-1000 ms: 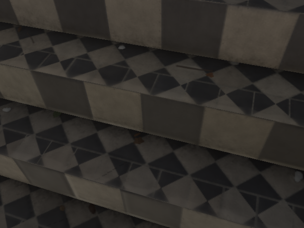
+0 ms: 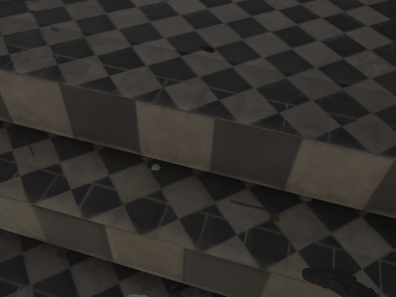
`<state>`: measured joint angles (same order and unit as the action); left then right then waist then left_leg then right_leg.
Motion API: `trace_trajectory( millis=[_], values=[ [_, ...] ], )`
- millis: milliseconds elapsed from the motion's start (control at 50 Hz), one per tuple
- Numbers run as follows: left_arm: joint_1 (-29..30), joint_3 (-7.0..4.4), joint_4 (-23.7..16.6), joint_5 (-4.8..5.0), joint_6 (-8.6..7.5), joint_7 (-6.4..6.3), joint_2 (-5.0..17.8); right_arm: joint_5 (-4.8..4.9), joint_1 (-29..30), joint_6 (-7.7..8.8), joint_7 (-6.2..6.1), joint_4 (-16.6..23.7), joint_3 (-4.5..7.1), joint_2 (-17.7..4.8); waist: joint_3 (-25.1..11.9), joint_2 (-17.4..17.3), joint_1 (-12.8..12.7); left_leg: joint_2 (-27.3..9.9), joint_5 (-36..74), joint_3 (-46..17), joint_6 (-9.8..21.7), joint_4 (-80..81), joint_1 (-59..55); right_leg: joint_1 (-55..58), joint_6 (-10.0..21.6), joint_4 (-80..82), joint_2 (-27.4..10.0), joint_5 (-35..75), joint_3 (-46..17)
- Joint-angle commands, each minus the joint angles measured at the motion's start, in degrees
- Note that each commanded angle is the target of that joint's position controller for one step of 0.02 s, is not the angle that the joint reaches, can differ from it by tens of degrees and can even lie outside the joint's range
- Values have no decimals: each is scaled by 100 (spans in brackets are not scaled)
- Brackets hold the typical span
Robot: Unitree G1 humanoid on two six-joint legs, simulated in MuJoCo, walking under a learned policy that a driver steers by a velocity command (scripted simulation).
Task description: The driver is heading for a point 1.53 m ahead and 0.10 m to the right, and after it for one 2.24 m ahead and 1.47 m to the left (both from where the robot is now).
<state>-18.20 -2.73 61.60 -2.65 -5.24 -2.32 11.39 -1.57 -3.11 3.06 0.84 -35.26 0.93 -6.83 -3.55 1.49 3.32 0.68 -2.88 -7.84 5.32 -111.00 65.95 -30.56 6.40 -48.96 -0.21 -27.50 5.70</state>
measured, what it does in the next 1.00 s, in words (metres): climbs: left foot, then right foot 0.21 m higher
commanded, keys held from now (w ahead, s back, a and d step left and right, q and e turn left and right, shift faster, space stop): w+shift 1.00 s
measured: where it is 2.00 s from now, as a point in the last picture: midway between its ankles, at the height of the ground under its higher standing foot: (29, 86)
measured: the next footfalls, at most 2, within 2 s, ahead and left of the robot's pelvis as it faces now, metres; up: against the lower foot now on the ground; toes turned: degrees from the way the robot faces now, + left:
left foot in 0.26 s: +0.17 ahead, +0.20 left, -0.01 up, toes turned +7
right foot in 0.74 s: +0.38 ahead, +0.06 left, +0.20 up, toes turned -8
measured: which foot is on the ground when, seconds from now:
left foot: up 0.00-0.24, down 0.26-0.68, up 0.70-1.00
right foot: down 0.00-0.28, up 0.30-0.72, down 0.74-1.00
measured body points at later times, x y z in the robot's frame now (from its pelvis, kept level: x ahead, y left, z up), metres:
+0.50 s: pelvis +0.21 +0.13 +0.04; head +0.23 +0.17 +0.49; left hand +0.52 +0.25 +0.03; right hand +0.07 -0.07 -0.08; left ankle +0.13 +0.20 -0.70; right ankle +0.19 +0.02 -0.31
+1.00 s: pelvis +0.37 +0.22 +0.23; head +0.36 +0.24 +0.68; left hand +0.47 +0.47 +0.09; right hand +0.57 +0.01 +0.18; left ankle +0.43 +0.35 -0.28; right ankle +0.34 +0.07 -0.49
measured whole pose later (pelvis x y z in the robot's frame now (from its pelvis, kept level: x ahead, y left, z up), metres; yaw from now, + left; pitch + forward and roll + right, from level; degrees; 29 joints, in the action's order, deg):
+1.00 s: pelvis +0.37 +0.22 +0.23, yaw +0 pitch +4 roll -2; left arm -14.9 -4.2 54.6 -2.1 -8.0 -1.2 13.9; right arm -0.3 -7.6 2.2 0.0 -33.6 -1.0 -6.5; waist -7.7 1.5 2.4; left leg -5.0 -7.5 -2.0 5.4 -103.1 63.1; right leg -18.1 2.8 -35.6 -4.7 -22.0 7.2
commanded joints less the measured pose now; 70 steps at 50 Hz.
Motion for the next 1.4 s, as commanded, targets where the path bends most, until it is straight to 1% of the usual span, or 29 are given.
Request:
trace_trajectory(
  millis=[20, 140, 220, 280, 300, 320, 360, 400, 520, 580, 620, 640, 660, 680, 700, 740, 760, 780, 820, 900, 1020, 1080, 1140, 1160, 1180, 1200, 1240, 1300, 1400],
  values=[
    [535, -116, -732, 104, -375, -85, 557, 139, -383, -139, 13, 104, 6, -197, 161, 86, 226, -495, -43, 693, -98, 348, -278, -97, 714, 3109, -1342, -1457, -2210],
    [879, -258, -1303, 157, -403, -96, 904, 157, -222, -126, 262, 26, -2, -408, -76, 359, 204, -795, -509, 1400, 131, 4224, -2801, 444, 450, 3963, -1178, -204, -1137],
    [707, -247, -1269, 163, -253, 93, 1078, 145, -1468, -28, 75, -298, 167, -761, 92, 970, 509, -620, -1292, 1648, 464, 7125, -4346, 1796, 974, 3401, -1517, 2120, -1048],
    [1694, 45, -2036, 93, -253, 161, -36, -70, -3218, 231, 129, -1278, 346, -1087, -160, -307, 1060, -466, -511, 952, -345, 8492, -6657, -226, 506, -2106, -529, 3332, -329],
    [1077, 166, -2548, 164, -317, 130, -728, -118, -3363, 233, 146, -1328, 324, -1441, -618, -2867, 417, -1543, 724, -1998, -285, 9146, -7877, -2426, 39, -4179, 787, 902, -1058],
    [1146, 207, -2637, 205, -343, 43, -829, -319, -2981, 272, 69, -1263, 300, -1259, -936, -2543, 316, -2175, -741, -3799, 43, 10174, -8209, -3745, -17, -6728, 1004, 1201, -1681],
    [2286, 302, -3089, -2, -435, 78, -572, -316, -2473, 318, 25, -1481, 236, -956, -42, -243, 27, -1850, 410, -1934, 1, 9385, -7937, -4915, 108, -8228, 404, 1888, -1045],
    [2439, 355, -3203, -108, -347, 248, -626, -170, -2889, 473, -23, -1938, 133, -494, 36, -226, -57, -1296, 2597, -605, -245, 8568, -7662, -4980, 304, -8630, 303, 1514, -715],
    [3940, 685, -4069, 102, 176, 196, -849, -85, -3235, 634, -79, -2364, 128, -494, 741, -575, -241, -1328, 974, 227, -254, 10931, -5607, -4634, 418, -7554, 42, 695, 272],
    [2878, 733, -3707, 273, 338, 97, -458, 375, -2462, 557, -268, -1887, 140, -776, -75, -780, -768, -979, 7845, 1653, 164, 10934, -4679, -433, 472, -4155, 442, 204, 780],
    [1401, 524, -3383, 485, 569, -87, -252, 516, -2638, 780, -352, -1917, 384, -1688, -1133, -1696, -1464, -1708, 12568, 1251, 578, 8994, -6113, 166, 438, -3586, 734, -1127, 654],
    [2025, 437, -3186, 540, 386, -80, -54, 732, -3214, 722, -289, -1855, 403, -1365, -1848, -663, -719, -1220, 11850, 971, 103, 7872, -5288, 1433, 660, -2764, 714, -923, 374],
    [1282, 340, -3187, 543, 411, -123, 78, 665, -3117, 799, -155, -1715, 547, -1868, -2468, -1019, -1004, -1197, 10793, 798, 51, 7004, -5331, 2047, 557, -1775, 702, -801, -178],
    [979, 123, -2851, 509, 478, -96, 604, 689, -2837, 850, -71, -1569, 592, -1828, -2853, -158, -1017, -290, 8647, 1084, -322, 5543, -4670, 2676, 679, -1047, 547, -1294, -683],
    [1183, -62, -2557, 378, 527, -17, 725, 321, -2497, 920, 23, -1292, 652, -1571, -2740, 962, -782, 430, 2214, 616, -225, 2549, -3534, 2742, 1120, -421, -168, -376, -1553],
    [1698, -116, -2149, -15, 425, 8, 299, -153, -147, 875, -89, 8, 92, 317, -1094, -101, -691, 662, 700, -541, 177, -1272, -1427, 1016, 929, -58, -631, 42, -1966],
    [1776, -108, -1626, -105, 399, -33, 259, -189, -394, 702, -95, 407, -113, 874, -308, 27, 130, 614, 470, -872, 311, -1377, -485, 284, 683, 1227, -1010, -662, -2146],
    [1749, -98, -1529, -122, 255, 33, 262, -165, -975, 498, -95, 594, -201, 638, 193, 168, 395, 312, -136, -750, 290, -1407, 54, -226, 783, 2381, -1809, -1645, -3409],
    [1585, -8, -1268, 45, 40, 113, -78, -142, -1326, 150, -168, 431, -207, 286, 540, -140, 610, 81, -340, -627, 12, -1035, 73, -793, 621, 2690, -1601, -1515, -2806],
    [1903, -146, -1294, 123, -341, 96, 779, 206, -1103, -143, -199, 262, -24, -383, 410, -26, 710, -106, 119, 285, -147, 47, -1206, -1578, 833, 3029, -1462, -1017, -1373],
    [1093, -378, -1410, -55, -411, 34, 1198, 120, -95, 44, 98, 582, -31, -613, 51, 328, 234, -1223, -1124, 892, 235, 3403, -1654, 951, 152, 3868, -1493, -373, -812],
    [1400, -338, -1590, -14, -288, 87, 1413, 235, -1599, 62, 192, 112, 62, -775, -363, 612, 685, -989, -1274, 1396, 388, 6029, -4360, 1022, 464, 3200, -1418, 1216, -365],
    [1759, -59, -1939, -86, -143, 265, 448, 2, -3238, 268, 239, -768, 344, -1244, -482, -540, 1209, -115, -402, 1706, -193, 8492, -6214, 747, 280, -1915, -726, 3426, 42],
    [1607, 152, -2429, 41, -272, 280, -535, -128, -3112, 343, 270, -875, 202, -1163, -367, -1940, 446, -932, 1687, -182, -635, 7565, -6776, -1696, -1, -4630, 259, 1133, -938],
    [490, 174, -2543, 126, -313, 185, -1021, -288, -3571, 276, 135, -879, 279, -1517, -1743, -3242, 392, -1813, 1560, -2833, -471, 9044, -8259, -2947, -277, -6837, 1013, 953, -2093],
    [1497, 194, -2921, 52, -362, 189, -812, -332, -3287, 263, 20, -926, 304, -1239, -1373, -1974, 349, -2153, -400, -3943, 40, 9945, -8096, -3935, -273, -8348, 882, 1351, -1720],
    [2809, 288, -3337, -161, -358, 317, -617, -245, -2692, 360, -34, -1319, 292, -1017, 102, -428, 126, -1713, 146, -1900, 208, 9174, -7260, -4748, -67, -8374, 290, 1698, -964],
    [2919, 320, -3468, -46, -93, 410, -728, -123, -3376, 585, -63, -1945, 154, -301, 26, -522, 139, -1539, -102, -1024, 195, 9257, -7108, -4935, 235, -9075, 42, 1166, -611],
    [3818, 573, -4120, 371, 290, 190, -1005, -113, -3233, 656, -11, -2353, 99, -267, 1130, -476, -200, -1636, -1334, 713, -321, 11417, -5248, -4901, 486, -7856, 275, 789, -514]
  ],
)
